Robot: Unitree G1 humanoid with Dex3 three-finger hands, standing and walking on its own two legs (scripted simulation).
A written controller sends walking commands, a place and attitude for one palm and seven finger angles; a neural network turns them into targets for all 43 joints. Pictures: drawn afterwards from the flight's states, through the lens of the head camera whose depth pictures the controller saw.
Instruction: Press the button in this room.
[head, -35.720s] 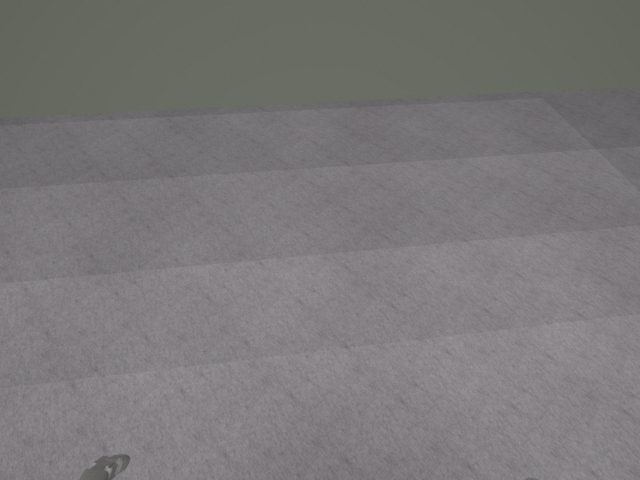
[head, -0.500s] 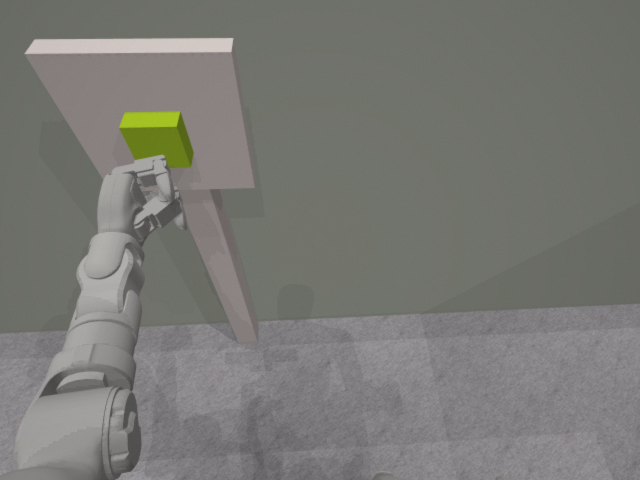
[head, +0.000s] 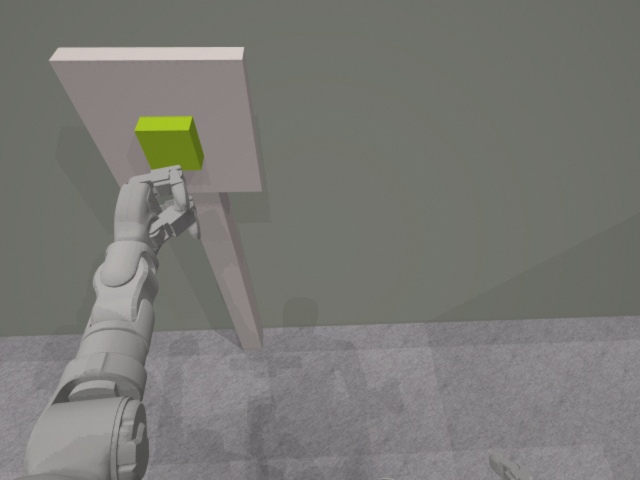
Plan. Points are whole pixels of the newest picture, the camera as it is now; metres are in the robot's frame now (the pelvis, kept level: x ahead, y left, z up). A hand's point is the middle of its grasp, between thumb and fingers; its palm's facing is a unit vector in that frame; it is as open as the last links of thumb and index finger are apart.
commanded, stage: aim a knuckle at the button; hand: left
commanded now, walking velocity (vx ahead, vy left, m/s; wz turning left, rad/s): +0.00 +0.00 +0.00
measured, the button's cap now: (172, 142) +0.52 +0.21 +0.12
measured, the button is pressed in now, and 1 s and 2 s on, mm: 0 10 8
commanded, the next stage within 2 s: press the button with the knuckle in 0.20 s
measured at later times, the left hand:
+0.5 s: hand (195, 207) +0.44 +0.17 +0.09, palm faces +0.05 -1.00 +0.00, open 3.1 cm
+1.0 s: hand (192, 188) +0.47 +0.18 +0.09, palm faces +0.05 -1.00 -0.01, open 2.8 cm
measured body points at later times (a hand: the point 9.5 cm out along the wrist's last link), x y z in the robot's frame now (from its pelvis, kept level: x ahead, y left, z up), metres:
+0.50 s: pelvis +0.00 -0.01 +0.00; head +0.06 -0.01 +0.44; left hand +0.43 +0.22 +0.09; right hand +0.07 -0.27 -0.12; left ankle -0.03 +0.11 -0.71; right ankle +0.02 -0.12 -0.71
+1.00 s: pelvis +0.00 +0.00 -0.01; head +0.08 +0.00 +0.43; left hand +0.46 +0.23 +0.09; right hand +0.03 -0.27 -0.13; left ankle -0.03 +0.11 -0.71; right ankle +0.02 -0.12 -0.71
